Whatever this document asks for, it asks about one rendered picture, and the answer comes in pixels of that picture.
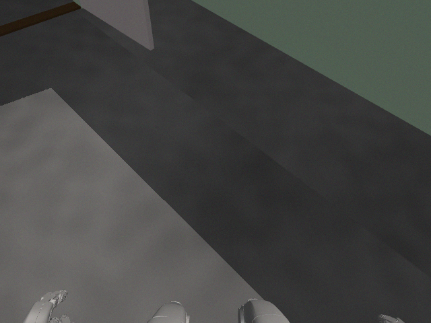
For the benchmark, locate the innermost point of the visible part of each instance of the left robot hand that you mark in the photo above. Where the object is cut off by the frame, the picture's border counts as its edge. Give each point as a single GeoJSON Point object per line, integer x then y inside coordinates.
{"type": "Point", "coordinates": [42, 310]}

